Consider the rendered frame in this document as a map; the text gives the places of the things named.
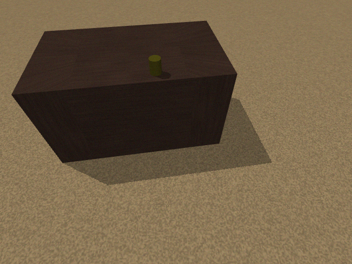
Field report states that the can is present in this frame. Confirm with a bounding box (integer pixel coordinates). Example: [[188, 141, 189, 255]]
[[148, 55, 162, 76]]

